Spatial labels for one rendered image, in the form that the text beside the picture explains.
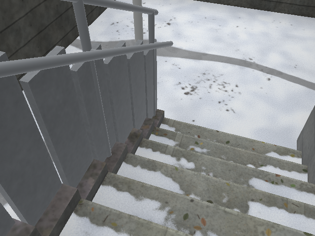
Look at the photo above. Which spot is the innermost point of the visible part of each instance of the stairs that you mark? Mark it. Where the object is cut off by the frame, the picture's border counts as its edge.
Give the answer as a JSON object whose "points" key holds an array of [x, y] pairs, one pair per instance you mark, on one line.
{"points": [[189, 180]]}

